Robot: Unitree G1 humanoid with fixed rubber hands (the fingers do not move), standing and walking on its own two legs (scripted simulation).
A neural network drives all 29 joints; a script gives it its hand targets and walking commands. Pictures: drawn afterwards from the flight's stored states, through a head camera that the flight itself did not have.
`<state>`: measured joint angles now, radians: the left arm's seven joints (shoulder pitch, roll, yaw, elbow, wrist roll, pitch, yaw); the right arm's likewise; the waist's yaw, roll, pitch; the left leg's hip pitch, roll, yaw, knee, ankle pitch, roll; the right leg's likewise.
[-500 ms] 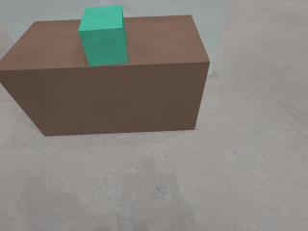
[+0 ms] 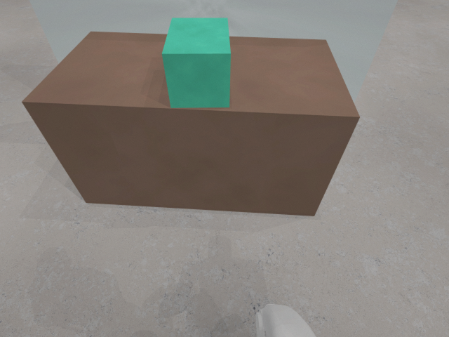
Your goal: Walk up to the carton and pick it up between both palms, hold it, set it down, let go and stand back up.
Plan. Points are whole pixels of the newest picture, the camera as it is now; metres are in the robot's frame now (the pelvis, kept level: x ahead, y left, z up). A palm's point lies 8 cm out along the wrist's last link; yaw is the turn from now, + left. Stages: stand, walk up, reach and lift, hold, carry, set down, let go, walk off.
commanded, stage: walk up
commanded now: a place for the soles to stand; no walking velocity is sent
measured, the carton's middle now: (200, 61) +1.02 +0.05 -0.01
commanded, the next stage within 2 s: none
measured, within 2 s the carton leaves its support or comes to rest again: neither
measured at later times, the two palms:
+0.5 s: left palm (155, 300) +0.22 +0.15 -0.10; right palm (368, 240) +0.32 -0.33 -0.11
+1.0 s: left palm (126, 210) +0.45 +0.25 -0.12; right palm (306, 190) +0.47 -0.23 -0.11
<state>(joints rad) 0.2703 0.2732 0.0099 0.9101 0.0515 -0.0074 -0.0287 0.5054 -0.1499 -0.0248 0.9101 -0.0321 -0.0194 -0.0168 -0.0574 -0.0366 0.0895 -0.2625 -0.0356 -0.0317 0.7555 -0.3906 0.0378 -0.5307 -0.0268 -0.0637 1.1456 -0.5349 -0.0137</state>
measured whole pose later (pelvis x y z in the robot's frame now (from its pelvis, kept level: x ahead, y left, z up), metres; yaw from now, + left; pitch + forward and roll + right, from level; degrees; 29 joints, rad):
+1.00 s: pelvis +0.43 +0.00 +0.01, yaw +5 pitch -5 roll -1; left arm 0.36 0.22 0.01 0.83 0.04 -0.02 0.00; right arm 0.34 -0.17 -0.02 0.86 0.00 -0.03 -0.02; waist -0.03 -0.01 0.12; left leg -0.26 -0.01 0.13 0.61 -0.27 0.09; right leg -0.42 -0.04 0.00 1.18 -0.46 -0.01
